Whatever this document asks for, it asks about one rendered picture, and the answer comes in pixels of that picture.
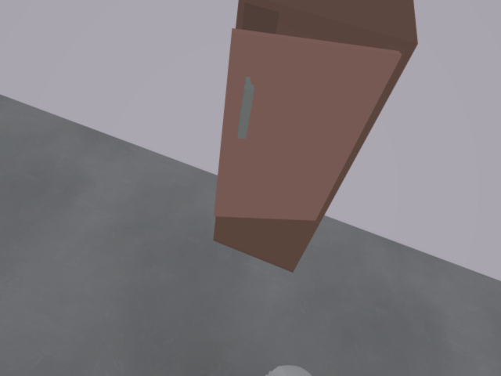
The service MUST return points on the cupboard door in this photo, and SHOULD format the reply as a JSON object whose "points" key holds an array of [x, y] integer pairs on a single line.
{"points": [[311, 101]]}

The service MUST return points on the handle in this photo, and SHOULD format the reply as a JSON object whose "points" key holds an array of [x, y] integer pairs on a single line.
{"points": [[248, 93]]}

